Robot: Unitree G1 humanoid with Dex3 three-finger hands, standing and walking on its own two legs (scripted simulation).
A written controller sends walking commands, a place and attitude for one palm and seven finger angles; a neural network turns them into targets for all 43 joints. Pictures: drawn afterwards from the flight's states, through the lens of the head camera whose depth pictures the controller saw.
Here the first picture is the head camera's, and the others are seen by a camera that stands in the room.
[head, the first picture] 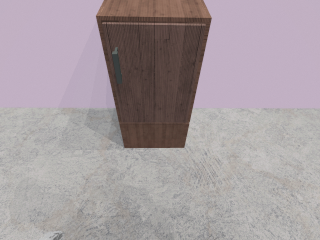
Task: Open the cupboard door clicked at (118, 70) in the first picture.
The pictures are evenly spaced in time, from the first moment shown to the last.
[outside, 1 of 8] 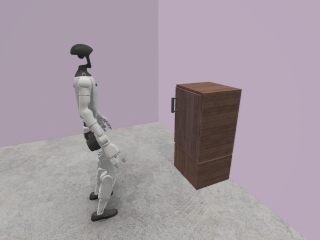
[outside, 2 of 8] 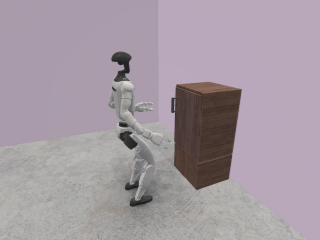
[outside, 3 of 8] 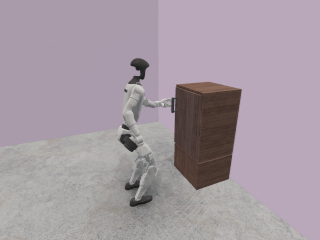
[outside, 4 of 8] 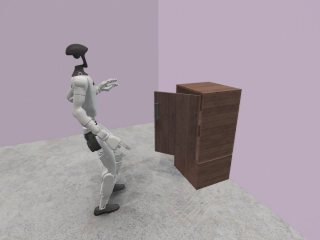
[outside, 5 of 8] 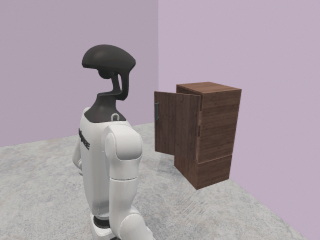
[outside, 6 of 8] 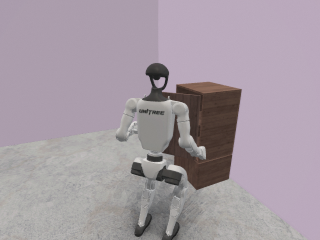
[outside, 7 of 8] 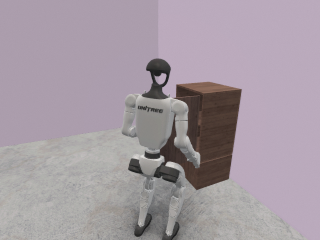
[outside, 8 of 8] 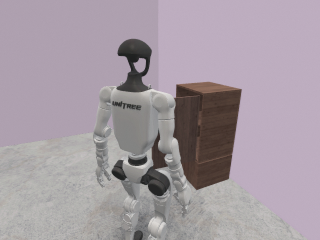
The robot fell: no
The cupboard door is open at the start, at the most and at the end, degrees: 0 86 86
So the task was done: yes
